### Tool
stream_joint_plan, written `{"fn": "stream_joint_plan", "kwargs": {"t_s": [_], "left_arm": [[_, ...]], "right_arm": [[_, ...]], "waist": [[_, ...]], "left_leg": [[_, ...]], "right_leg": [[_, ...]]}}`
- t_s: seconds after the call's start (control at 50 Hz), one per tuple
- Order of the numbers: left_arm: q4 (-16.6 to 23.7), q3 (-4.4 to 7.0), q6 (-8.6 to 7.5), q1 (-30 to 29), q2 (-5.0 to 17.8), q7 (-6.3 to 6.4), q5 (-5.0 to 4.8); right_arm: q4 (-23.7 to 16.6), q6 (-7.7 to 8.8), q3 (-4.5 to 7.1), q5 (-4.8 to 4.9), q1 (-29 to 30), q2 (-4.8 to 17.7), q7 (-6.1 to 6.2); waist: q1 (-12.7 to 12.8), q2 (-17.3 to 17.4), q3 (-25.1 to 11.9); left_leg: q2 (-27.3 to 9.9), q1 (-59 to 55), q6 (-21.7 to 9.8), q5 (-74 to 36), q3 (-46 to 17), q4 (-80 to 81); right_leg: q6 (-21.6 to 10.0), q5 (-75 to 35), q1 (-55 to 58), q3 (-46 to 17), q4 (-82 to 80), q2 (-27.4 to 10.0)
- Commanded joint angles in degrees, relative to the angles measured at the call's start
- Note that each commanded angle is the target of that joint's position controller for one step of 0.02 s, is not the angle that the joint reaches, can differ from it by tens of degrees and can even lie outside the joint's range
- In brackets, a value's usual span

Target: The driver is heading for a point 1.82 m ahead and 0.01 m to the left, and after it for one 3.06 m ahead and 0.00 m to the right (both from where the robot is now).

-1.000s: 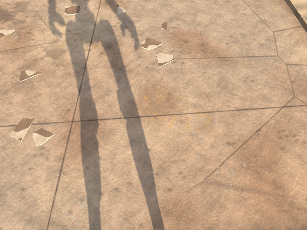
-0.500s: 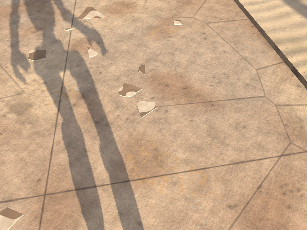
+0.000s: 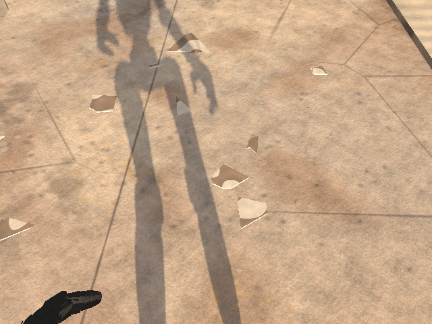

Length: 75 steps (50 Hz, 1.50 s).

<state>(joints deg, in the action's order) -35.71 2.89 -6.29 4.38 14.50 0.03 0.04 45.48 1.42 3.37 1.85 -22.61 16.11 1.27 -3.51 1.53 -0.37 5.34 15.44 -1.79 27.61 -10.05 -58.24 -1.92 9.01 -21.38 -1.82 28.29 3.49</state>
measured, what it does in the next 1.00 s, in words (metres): walks ahead: left foot, then right foot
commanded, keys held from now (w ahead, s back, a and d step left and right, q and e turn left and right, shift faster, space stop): w+q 0.32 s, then w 0.02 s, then w+e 0.66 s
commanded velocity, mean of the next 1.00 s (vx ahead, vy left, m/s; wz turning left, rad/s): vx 0.50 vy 0.00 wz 0.05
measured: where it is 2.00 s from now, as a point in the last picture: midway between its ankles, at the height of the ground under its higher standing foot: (203, 186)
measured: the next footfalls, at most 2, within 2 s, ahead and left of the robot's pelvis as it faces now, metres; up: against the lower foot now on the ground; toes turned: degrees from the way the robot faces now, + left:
left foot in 0.42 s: +0.34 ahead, +0.20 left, +0.00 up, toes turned +16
right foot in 0.96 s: +0.67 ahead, +0.02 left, +0.00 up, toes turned -2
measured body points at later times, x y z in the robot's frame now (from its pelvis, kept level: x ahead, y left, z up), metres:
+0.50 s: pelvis +0.25 +0.09 -0.01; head +0.29 +0.11 +0.44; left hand +0.20 +0.37 -0.14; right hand +0.52 -0.10 -0.08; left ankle +0.30 +0.19 -0.73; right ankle +0.12 -0.10 -0.64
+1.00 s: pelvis +0.53 +0.09 -0.02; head +0.57 +0.09 +0.43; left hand +0.72 +0.35 -0.11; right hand +0.57 -0.20 -0.15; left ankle +0.32 +0.21 -0.68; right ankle +0.63 +0.02 -0.73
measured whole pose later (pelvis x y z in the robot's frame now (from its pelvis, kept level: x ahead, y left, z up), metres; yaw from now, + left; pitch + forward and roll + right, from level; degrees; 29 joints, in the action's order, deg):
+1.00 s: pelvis +0.53 +0.09 -0.02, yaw -1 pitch +2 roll +1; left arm -39.8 3.5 -2.3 5.4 16.5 -2.9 -1.5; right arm 47.8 2.3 3.9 0.1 -17.5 16.7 1.1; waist -1.8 -0.7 3.5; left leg -3.6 3.6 1.3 28.5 8.9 -47.2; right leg -6.0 9.7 -29.5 2.9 37.3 1.5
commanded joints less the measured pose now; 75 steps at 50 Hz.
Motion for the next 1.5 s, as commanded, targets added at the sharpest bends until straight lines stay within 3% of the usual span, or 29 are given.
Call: {"fn": "stream_joint_plan", "kwargs": {"t_s": [0.02, 0.1, 0.24, 0.34, 0.38, 0.4, 0.42, 0.44, 0.46, 0.48, 0.52, 0.64, 0.84, 0.9, 0.94, 0.96, 0.98, 1.0, 1.02, 1.04, 1.08, 1.16, 1.26, 1.36, 1.42, 1.44, 1.46, 1.48, 1.5], "left_arm": [[-0.40, 2.33, 0.37, 8.99, 5.55, -0.08, 0.10], [-2.55, 2.46, -0.29, 7.38, 6.07, -0.42, 0.23], [-6.37, 3.45, 0.14, 9.35, 10.53, 0.00, -0.31], [-9.20, 4.06, 1.61, 13.77, 13.11, 0.08, -1.74], [-10.42, 4.00, 2.27, 14.87, 14.27, -0.01, -2.13], [-10.84, 3.47, 2.58, 14.50, 13.84, 0.08, -2.18], [-10.42, 2.30, 2.31, 14.96, 11.88, 0.21, -1.19], [-8.22, -0.58, 1.36, 21.24, 4.29, -0.71, 0.15], [-10.16, 0.50, 0.19, 18.46, 9.04, -1.07, -1.61], [-7.91, 1.68, -0.11, 12.52, 12.37, -1.25, -3.75], [-7.33, 1.43, 0.13, 9.05, 10.61, -0.61, -2.09], [-8.72, 1.29, 4.00, 11.45, 6.11, -0.04, -1.73], [-2.48, 0.03, 3.24, -3.39, 4.20, -3.13, -1.18], [-0.91, 0.88, 3.51, -2.08, 5.96, -3.94, -1.22], [-2.85, 3.04, 3.91, 8.71, 9.54, -3.61, -1.44], [-5.14, 5.04, 4.26, 18.30, 13.38, -2.71, -1.51], [-5.49, 6.60, 4.43, 20.76, 20.27, -1.75, -1.94], [-3.63, 5.49, 3.63, 21.07, 18.00, -1.93, -1.59], [-3.81, 4.34, 2.98, 19.48, 14.34, -2.09, -1.01], [-3.58, 3.89, 2.57, 16.36, 12.77, -2.03, -1.15], [-1.97, 2.69, 2.50, 9.85, 9.17, -1.65, -0.75], [-1.23, 3.02, 2.34, 9.19, 10.61, -0.47, -0.63], [-2.63, 3.44, 3.20, 13.16, 11.88, 0.82, -1.25], [-3.78, 3.53, 3.95, 15.63, 11.45, 1.25, -1.59], [-3.20, 2.71, 4.21, 14.18, 8.70, 1.12, -0.96], [-2.66, 1.29, 4.07, 15.81, 4.99, 0.89, -0.03], [-1.44, 0.30, 3.40, 24.47, 1.77, 0.81, -1.85], [-3.37, 1.11, 3.22, 24.24, 7.61, 1.00, -2.57], [-2.81, 1.93, 3.29, 17.59, 10.68, 0.95, -2.24]], "right_arm": [[-6.31, 0.70, 1.95, -1.03, 4.97, 7.93, -0.01], [-8.22, -0.16, 1.31, -0.58, 6.25, 3.66, -1.10], [-11.47, 0.76, 0.19, -0.82, 16.04, 2.75, -3.08], [-15.31, 0.64, 0.30, -0.72, 22.58, 3.68, -4.29], [-15.10, 0.65, 1.15, -1.28, 18.66, 4.98, -4.12], [-12.82, 0.68, 2.59, -1.19, 10.23, 7.41, -3.73], [-10.45, 0.36, 4.23, -1.17, 0.72, 11.43, -2.82], [-9.91, 0.56, 5.07, -1.68, -2.26, 18.20, -2.15], [-10.49, 0.85, 3.83, -1.71, -4.49, 13.48, -2.15], [-9.55, 1.38, 2.83, -2.23, -1.76, 11.28, -2.38], [-8.68, 2.13, 1.79, -2.11, 5.25, 7.66, -2.43], [-6.14, 5.01, 1.84, -2.98, 9.97, 5.64, -2.17], [-0.59, 3.10, 2.98, -1.43, 4.40, 9.09, -0.73], [-0.41, 1.59, 3.56, -0.96, 5.31, 11.15, -0.10], [-0.93, 0.56, 3.65, -0.80, 6.79, 12.06, 0.52], [-1.54, 0.70, 3.12, -1.02, 6.86, 11.23, 0.87], [-4.41, 2.02, 0.73, -3.05, 1.46, 3.69, 0.00], [-4.89, 4.47, 0.08, -2.10, 4.00, 4.38, -0.90], [-6.64, 5.94, 1.18, 0.36, 10.80, 8.28, -1.71], [-7.45, 6.75, 0.90, 0.53, 12.72, 7.94, -1.73], [-6.42, 6.41, 1.57, -1.84, 11.84, 8.35, -1.06], [-6.76, 4.10, 1.21, -2.77, 11.30, 5.96, -0.93], [-9.58, 4.37, -0.05, -2.16, 22.29, 3.51, -1.44], [-10.58, 5.56, 1.06, -1.20, 24.10, 6.90, -2.59], [-7.82, 6.39, 2.64, -1.82, 13.18, 9.44, -2.22], [-7.04, 6.53, 3.22, -2.86, 5.34, 12.06, -1.87], [-4.43, 5.80, 4.52, -3.40, 0.53, 17.10, -2.30], [-4.63, 5.71, 3.48, -1.73, 1.02, 11.69, -2.82], [-5.09, 5.48, 2.45, -1.48, 3.69, 8.04, -2.69]], "waist": [[6.51, -5.01, 1.08], [4.08, -7.38, 2.30], [6.62, -4.21, 2.64], [7.65, -4.42, 4.17], [4.07, -5.39, 1.04], [-1.05, -4.52, -3.20], [-5.36, -2.13, -8.98], [-1.49, 12.53, -17.94], [-5.17, 7.48, -24.88], [-5.27, 5.33, -14.97], [-0.87, 2.76, -5.16], [4.09, 1.57, 1.04], [-0.96, 0.09, 6.56], [1.50, 2.48, 3.48], [8.06, 3.34, -3.28], [12.79, 0.51, -8.30], [8.33, -14.58, -13.41], [9.58, -11.10, -22.05], [11.34, -7.19, -15.15], [9.31, -4.29, -8.78], [4.51, -2.69, -2.84], [2.55, -3.87, -1.24], [6.89, -6.31, 0.57], [6.66, -7.83, 0.54], [0.86, -8.32, -4.02], [-1.71, -1.96, -12.03], [2.16, 18.04, -17.10], [0.60, 12.82, -13.63], [-0.93, 7.00, -6.42]], "left_leg": [[-8.08, 27.91, 1.75, -6.13, 1.49, -10.22], [-11.36, 23.98, 2.62, -11.10, 3.90, -5.05], [-11.04, 21.47, 2.20, -29.17, 7.29, 14.74], [-8.93, 20.26, -1.02, -22.69, 10.49, 21.99], [-5.05, 9.99, -3.63, -16.95, 12.93, 24.58], [-2.88, -2.59, -5.46, -20.09, 13.96, 28.54], [-7.11, -20.32, -7.51, -23.27, 7.82, 27.19], [-25.78, -40.47, -17.63, -15.65, -22.56, 30.55], [-29.45, -40.01, -19.43, -13.65, -33.25, 37.39], [-27.03, -33.40, -16.15, -17.82, -22.09, 38.03], [-22.01, -18.61, -12.44, -25.82, -8.55, 40.45], [-19.69, -6.98, -11.15, -31.97, 6.11, 50.26], [-21.09, -19.19, -7.36, -36.76, 18.39, 49.20], [-21.68, -23.29, -5.51, -58.67, 20.56, 40.64], [-19.81, -20.67, -3.35, -71.04, 22.52, 24.37], [-17.34, -10.58, -1.01, -61.42, 22.95, 9.74], [-7.71, 16.01, 3.32, -14.18, 21.33, -12.50], [-1.74, 25.61, 3.14, 7.19, 7.17, -21.42], [-5.32, 31.08, 1.65, 2.78, 3.85, -21.89], [-7.87, 30.85, 0.64, -2.42, 4.51, -17.15], [-11.40, 23.41, 1.49, -8.09, 4.92, -8.29], [-10.90, 18.52, 5.19, -13.80, 6.97, 0.87], [-6.79, 13.71, 6.70, -30.94, 7.74, 22.47], [-5.85, 10.75, 4.49, -28.27, 4.66, 29.81], [-6.93, -3.92, 0.38, -24.69, 5.88, 32.83], [-16.03, -17.66, -3.07, -20.36, -3.12, 32.28], [-27.48, -33.54, -13.12, -6.61, -31.32, 39.01], [-28.16, -32.18, -13.21, 7.14, -37.63, 42.37], [-25.51, -25.91, -10.88, 5.26, -28.47, 42.84]], "right_leg": [[-9.40, 5.58, 22.58, -22.66, -13.79, -19.81], [-9.29, -2.79, 13.96, -10.87, -19.18, -17.23], [-7.90, -13.11, 15.91, 3.05, -19.83, -16.34], [-5.86, -18.78, 23.19, 6.31, -15.91, -19.15], [-5.34, -36.96, 23.30, 7.19, -8.20, -19.46], [-4.04, -42.06, 20.17, 9.37, 1.54, -17.70], [-1.95, -31.62, 8.51, 10.57, 15.73, -15.57], [2.08, 14.18, -14.99, 9.36, 39.45, -5.90], [1.63, 25.31, -18.10, -3.13, 48.02, -3.78], [1.06, 22.05, -22.68, -3.98, 49.61, -6.05], [1.17, 13.70, -20.39, -2.51, 41.76, -10.45], [3.45, 0.71, -16.12, -5.00, 33.04, -11.55], [0.08, -10.27, -19.44, 1.80, 8.24, -9.00], [-2.85, -1.76, -14.15, 6.17, 7.51, -5.22], [-5.90, 0.69, 1.03, 8.72, 6.08, -0.48], [-8.46, -1.92, 17.52, 4.13, 3.12, -0.95], [-18.50, 3.51, 39.46, -24.79, 1.14, -16.25], [-23.64, 10.60, 46.30, -47.05, -9.10, -22.82], [-19.89, 9.16, 42.19, -39.53, -11.55, -21.49], [-17.64, 5.39, 33.87, -31.90, -11.67, -19.13], [-15.11, -6.30, 19.34, -21.76, -13.06, -14.79], [-15.12, -16.03, 9.23, -14.96, -15.62, -11.44], [-10.87, -7.44, 5.64, -11.92, -14.43, -7.63], [-9.19, -2.07, 12.11, -20.27, -8.17, -11.29], [-6.09, -6.49, 11.61, -19.63, 2.81, -8.36], [-4.09, 0.85, 6.12, -14.86, 18.24, -4.78], [-0.14, 23.50, -14.00, -7.83, 36.68, 3.42], [0.50, 23.47, -21.41, -9.92, 44.15, -0.55], [0.57, 18.14, -23.02, -9.40, 45.70, -2.41]]}}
